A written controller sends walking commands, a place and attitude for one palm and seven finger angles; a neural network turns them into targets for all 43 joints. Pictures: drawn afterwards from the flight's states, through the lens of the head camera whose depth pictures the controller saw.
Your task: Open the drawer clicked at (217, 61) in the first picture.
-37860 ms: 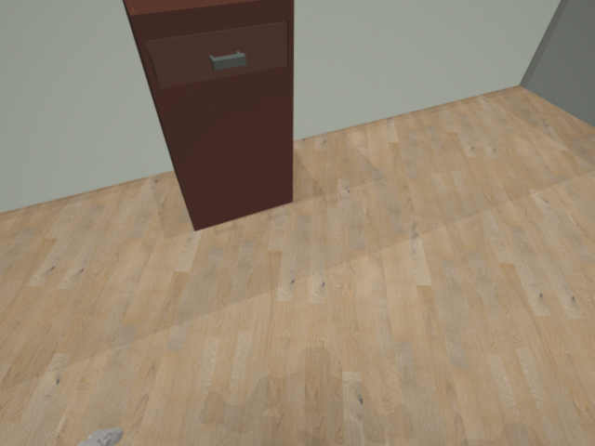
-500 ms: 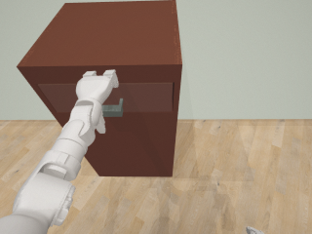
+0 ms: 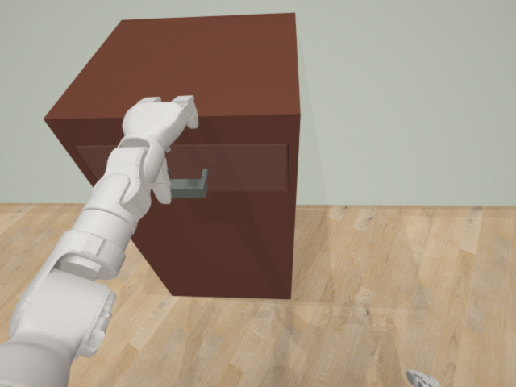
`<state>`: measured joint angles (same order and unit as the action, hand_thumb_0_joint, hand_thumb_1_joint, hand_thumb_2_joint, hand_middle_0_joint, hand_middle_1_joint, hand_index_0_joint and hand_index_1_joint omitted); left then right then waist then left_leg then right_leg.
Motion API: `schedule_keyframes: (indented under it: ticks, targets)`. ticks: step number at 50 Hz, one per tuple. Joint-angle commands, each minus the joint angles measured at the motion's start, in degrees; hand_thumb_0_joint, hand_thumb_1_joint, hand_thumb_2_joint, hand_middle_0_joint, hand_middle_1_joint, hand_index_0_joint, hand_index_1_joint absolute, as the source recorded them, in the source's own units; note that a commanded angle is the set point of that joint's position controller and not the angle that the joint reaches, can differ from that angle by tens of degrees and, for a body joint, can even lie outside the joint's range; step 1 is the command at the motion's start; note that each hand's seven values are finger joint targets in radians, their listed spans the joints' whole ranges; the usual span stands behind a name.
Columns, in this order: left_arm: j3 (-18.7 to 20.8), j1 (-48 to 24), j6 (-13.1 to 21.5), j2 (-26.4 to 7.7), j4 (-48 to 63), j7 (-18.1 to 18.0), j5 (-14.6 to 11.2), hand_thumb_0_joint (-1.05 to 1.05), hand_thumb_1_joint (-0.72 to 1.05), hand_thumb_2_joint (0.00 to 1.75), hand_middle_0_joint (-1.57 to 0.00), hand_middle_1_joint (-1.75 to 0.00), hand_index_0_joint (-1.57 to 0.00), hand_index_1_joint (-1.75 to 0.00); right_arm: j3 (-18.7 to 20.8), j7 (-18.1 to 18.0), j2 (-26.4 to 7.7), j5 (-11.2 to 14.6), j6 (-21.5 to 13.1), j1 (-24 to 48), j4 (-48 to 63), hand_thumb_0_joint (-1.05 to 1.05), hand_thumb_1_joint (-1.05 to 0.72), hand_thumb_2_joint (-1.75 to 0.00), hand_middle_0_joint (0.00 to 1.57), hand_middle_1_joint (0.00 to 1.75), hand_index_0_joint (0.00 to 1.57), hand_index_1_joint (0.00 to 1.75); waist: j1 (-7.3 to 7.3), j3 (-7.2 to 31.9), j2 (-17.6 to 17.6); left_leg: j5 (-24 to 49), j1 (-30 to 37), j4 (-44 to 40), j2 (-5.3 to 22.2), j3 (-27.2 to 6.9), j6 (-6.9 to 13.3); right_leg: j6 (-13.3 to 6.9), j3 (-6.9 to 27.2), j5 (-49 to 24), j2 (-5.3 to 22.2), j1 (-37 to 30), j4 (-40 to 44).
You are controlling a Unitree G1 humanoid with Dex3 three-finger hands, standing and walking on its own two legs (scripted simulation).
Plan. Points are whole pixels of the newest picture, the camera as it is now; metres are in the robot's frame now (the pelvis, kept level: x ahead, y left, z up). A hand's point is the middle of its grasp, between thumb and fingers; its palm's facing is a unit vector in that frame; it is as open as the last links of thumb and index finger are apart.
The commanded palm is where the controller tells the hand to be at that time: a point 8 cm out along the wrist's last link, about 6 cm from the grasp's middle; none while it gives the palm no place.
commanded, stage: draw the hand back to the body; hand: left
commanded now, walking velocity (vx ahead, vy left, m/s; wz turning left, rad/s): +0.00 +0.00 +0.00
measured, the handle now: (183, 180) +0.52 +0.18 -0.02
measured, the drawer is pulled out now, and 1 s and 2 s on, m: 0.00 0.00 0.00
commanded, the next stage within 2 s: step back with the hand held close in 1.70 s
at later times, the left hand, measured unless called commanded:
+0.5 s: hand (130, 191) +0.38 +0.21 +0.12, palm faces +0.03 -0.07 -1.00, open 13.8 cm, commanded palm +0.34 +0.21 +0.19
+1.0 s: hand (88, 236) +0.26 +0.20 +0.18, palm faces +0.29 -0.92 -0.26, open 12.9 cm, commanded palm +0.21 +0.24 +0.18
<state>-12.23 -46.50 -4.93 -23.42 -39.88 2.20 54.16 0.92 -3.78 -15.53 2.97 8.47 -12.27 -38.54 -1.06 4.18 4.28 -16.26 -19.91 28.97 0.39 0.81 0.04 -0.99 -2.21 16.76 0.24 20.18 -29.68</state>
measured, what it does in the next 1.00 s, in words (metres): stands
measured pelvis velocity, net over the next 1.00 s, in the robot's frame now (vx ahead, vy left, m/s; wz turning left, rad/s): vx -0.01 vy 0.00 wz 0.00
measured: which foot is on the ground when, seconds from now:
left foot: down 0.00-1.00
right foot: down 0.00-1.00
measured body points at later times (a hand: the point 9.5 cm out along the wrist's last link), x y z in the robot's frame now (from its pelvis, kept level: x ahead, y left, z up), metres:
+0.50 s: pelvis +0.00 +0.01 +0.00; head +0.02 -0.03 +0.45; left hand +0.37 +0.21 +0.18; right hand +0.17 -0.24 -0.12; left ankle -0.02 +0.12 -0.74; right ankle -0.02 -0.11 -0.74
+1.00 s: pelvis -0.01 +0.00 +0.01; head -0.02 -0.02 +0.46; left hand +0.24 +0.25 +0.19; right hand +0.19 -0.19 -0.07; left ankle -0.02 +0.12 -0.74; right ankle -0.02 -0.11 -0.74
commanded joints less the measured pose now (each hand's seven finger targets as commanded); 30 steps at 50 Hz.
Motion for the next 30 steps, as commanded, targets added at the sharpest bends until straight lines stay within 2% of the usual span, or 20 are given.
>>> schedule_keyframes:
  ticks: [1,2,5,8,12,17,19,20,21,23,24,25,26,27,29,30]
  targets:
    - [7.19,-24.05,2.38,-12.43,8.90,-2.59,0.43,0.00,-0.50,0.30,-0.30,-1.20,-0.30,-1.20,1.94,-0.32,-5.90,-0.36,-1.92,1.15,6.81,0.00,-0.90,-0.90,0.20,0.30,0.20,0.30,0.32,18.39,-6.79,19.48,4.87,-0.98,-2.61,1.47,2.15,-0.54,1.23,-23.04,-1.31,-10.42,1.93]
    - [7.98,-24.66,2.69,-13.58,9.08,-3.10,0.83,0.00,-0.50,0.30,-0.30,-1.20,-0.30,-1.20,1.97,-0.19,-6.37,-0.41,-1.82,0.94,6.69,0.00,-0.90,-0.90,0.20,0.30,0.20,0.30,0.47,19.76,-6.51,19.74,4.53,-1.18,-2.56,1.29,1.93,-0.64,1.17,-22.77,-1.32,-11.27,1.80]
    - [6.98,-26.54,2.99,-11.58,11.55,-5.58,1.67,0.00,-0.50,0.30,-0.30,-1.20,-0.30,-1.20,2.44,0.26,-5.70,-0.49,-2.40,0.53,6.73,0.00,-0.90,-0.90,0.20,0.30,0.20,0.30,0.35,21.54,-5.17,21.38,6.03,-0.60,-2.31,1.53,1.94,-0.78,1.05,-23.32,-1.62,-9.93,1.30]
    - [10.65,-21.08,2.08,-14.94,15.16,-7.33,1.87,0.00,-0.50,0.30,-0.30,-1.20,-0.30,-1.20,2.60,0.82,-5.84,-0.80,-2.53,1.43,7.96,0.00,-0.90,-0.90,0.20,0.30,0.20,0.30,2.44,24.60,-3.94,23.69,6.32,-0.93,-2.33,1.65,1.92,-0.95,1.10,-25.40,-1.50,-13.57,0.84]
    - [13.04,-12.65,-0.71,-16.78,20.53,-7.59,1.40,0.00,-0.50,0.30,-0.30,-1.20,-0.30,-1.20,2.54,1.31,-6.24,-0.59,-2.26,4.04,8.91,0.00,-0.90,-0.90,0.20,0.30,0.20,0.30,3.66,25.20,-6.04,25.46,5.72,-1.56,-2.35,2.19,1.98,-0.58,1.23,-29.38,-1.30,-17.74,0.86]
    - [10.04,-3.94,-3.24,-13.88,31.58,-5.36,0.24,0.00,-0.50,0.30,-0.30,-1.20,-0.30,-1.20,2.40,2.01,-6.12,0.04,-2.22,7.97,10.71,0.00,-0.90,-0.90,0.20,0.30,0.20,0.30,3.50,22.07,-5.26,26.84,8.82,-2.17,-2.41,2.10,2.42,-0.33,1.15,-30.31,-1.47,-17.25,1.89]
    - [10.83,-0.12,-3.71,-15.07,33.98,-3.94,-0.48,0.00,-0.50,0.30,-0.30,-1.20,-0.30,-1.20,2.05,1.97,-6.09,0.17,-2.20,9.16,11.02,0.00,-0.90,-0.90,0.20,0.30,0.20,0.30,3.62,19.24,-5.88,25.18,9.13,-2.73,-2.45,1.85,2.52,-0.17,1.07,-28.62,-1.56,-16.36,2.35]
    - [10.22,0.90,-3.73,-14.58,36.02,-3.22,-0.57,0.00,-0.50,0.30,-0.30,-1.20,-0.30,-1.20,1.82,1.85,-5.86,0.18,-2.30,10.00,11.24,0.00,-0.90,-0.90,0.20,0.30,0.20,0.30,3.56,18.63,-6.46,24.89,9.55,-2.77,-2.52,1.85,2.59,0.02,1.19,-28.61,-1.50,-16.00,2.56]
    - [10.43,1.98,-3.62,-15.08,38.22,-2.65,-0.80,0.00,-0.50,0.30,-0.30,-1.20,-0.30,-1.20,1.68,1.90,-5.83,0.25,-2.22,10.43,11.40,0.00,-0.90,-0.90,0.20,0.30,0.20,0.30,3.48,17.84,-5.32,25.24,10.02,-3.15,-2.48,1.43,2.46,-0.16,1.01,-27.71,-1.61,-15.55,2.70]
    - [8.83,3.89,-3.24,-13.54,41.81,-1.63,-1.37,0.00,-0.50,0.30,-0.30,-1.20,-0.30,-1.20,1.29,1.79,-5.31,0.17,-2.40,11.69,11.92,0.00,-0.90,-0.90,0.20,0.30,0.20,0.30,3.53,16.83,-3.88,25.19,11.80,-3.26,-2.31,1.40,2.47,-0.21,0.87,-25.68,-1.55,-14.45,3.25]
    - [11.02,5.39,-2.73,-15.78,44.17,-1.53,-1.68,0.00,-0.50,0.30,-0.30,-1.20,-0.30,-1.20,1.34,1.82,-5.50,0.05,-2.40,11.92,11.98,0.00,-0.90,-0.90,0.20,0.30,0.20,0.30,3.70,16.66,-2.81,25.86,12.43,-3.39,-2.25,0.96,2.27,-0.42,0.80,-25.36,-1.77,-14.54,3.36]
    - [9.92,8.20,-2.64,-14.15,43.93,-1.23,-1.42,0.00,-0.50,0.30,-0.30,-1.20,-0.30,-1.20,0.95,1.79,-5.14,-0.13,-2.48,12.58,12.31,0.00,-0.90,-0.90,0.20,0.30,0.20,0.30,4.12,15.54,-2.79,26.24,12.19,-3.31,-2.31,0.87,2.19,-0.45,0.55,-24.36,-1.76,-13.85,3.29]
    - [9.40,7.66,-2.14,-13.70,46.15,-1.04,-1.58,0.00,-0.50,0.30,-0.30,-1.20,-0.30,-1.20,0.79,1.86,-4.98,-0.09,-2.52,12.98,12.34,0.00,-0.90,-0.90,0.20,0.30,0.20,0.30,3.74,15.00,-3.25,25.64,12.73,-3.60,-2.18,0.54,2.01,-0.47,0.40,-23.39,-1.85,-13.24,3.63]
    - [9.70,8.45,-1.73,-13.67,48.03,-0.99,-1.89,0.00,-0.50,0.30,-0.30,-1.20,-0.30,-1.20,0.84,1.91,-4.93,-0.19,-2.53,13.30,12.59,0.00,-0.90,-0.90,0.20,0.30,0.20,0.30,3.89,15.20,-1.75,25.67,13.46,-3.76,-2.13,0.53,1.84,-0.65,0.32,-22.16,-1.89,-13.40,4.02]
    - [12.35,11.05,-1.24,-15.89,48.10,-1.31,-1.85,0.00,-0.50,0.30,-0.30,-1.20,-0.30,-1.20,0.51,1.77,-4.92,-0.42,-2.65,13.84,12.27,0.00,-0.90,-0.90,0.20,0.30,0.20,0.30,4.39,12.96,-2.77,23.62,12.52,-4.25,-2.06,0.41,1.60,-0.65,0.13,-20.62,-1.96,-12.97,4.37]
    - [11.66,12.57,-1.06,-14.68,48.64,-1.36,-1.64,0.00,-0.50,0.30,-0.30,-1.20,-0.30,-1.20,0.25,1.82,-4.53,-0.63,-2.80,14.32,12.56,0.00,-0.90,-0.90,0.20,0.30,0.20,0.30,4.80,12.40,-3.19,23.39,12.44,-4.27,-2.18,0.58,1.62,-0.59,0.05,-20.33,-1.89,-12.84,4.51]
